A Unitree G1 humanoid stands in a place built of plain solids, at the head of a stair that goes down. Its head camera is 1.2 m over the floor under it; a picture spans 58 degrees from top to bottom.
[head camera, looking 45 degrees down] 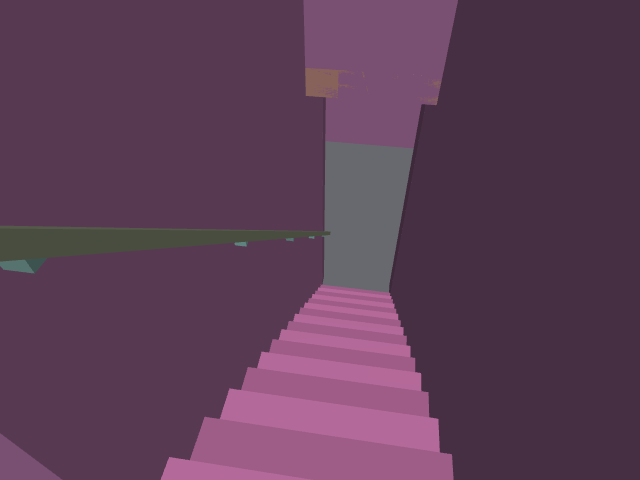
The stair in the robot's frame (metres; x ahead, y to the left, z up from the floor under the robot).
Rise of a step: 0.20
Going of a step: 0.21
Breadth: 0.90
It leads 9 degrees to the right of straight ahead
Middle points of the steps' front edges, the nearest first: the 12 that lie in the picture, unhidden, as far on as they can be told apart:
0.61 -0.02 -0.40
0.82 -0.05 -0.60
1.03 -0.08 -0.80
1.23 -0.11 -1.00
1.44 -0.14 -1.20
1.65 -0.17 -1.40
1.85 -0.20 -1.60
2.06 -0.24 -1.80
2.27 -0.27 -2.00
2.48 -0.30 -2.20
2.68 -0.33 -2.40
2.89 -0.36 -2.60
